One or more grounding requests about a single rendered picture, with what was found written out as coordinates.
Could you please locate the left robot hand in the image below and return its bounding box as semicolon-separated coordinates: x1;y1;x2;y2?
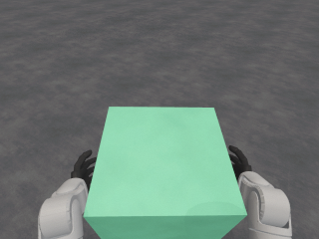
71;150;97;194

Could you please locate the carton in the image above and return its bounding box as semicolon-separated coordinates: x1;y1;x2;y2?
83;107;247;239

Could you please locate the right robot hand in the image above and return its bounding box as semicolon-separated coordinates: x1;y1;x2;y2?
228;145;252;182

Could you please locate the right robot forearm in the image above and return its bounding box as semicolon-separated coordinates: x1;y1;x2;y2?
237;171;292;239

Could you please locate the left robot forearm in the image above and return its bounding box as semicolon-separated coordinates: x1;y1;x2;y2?
38;177;89;239

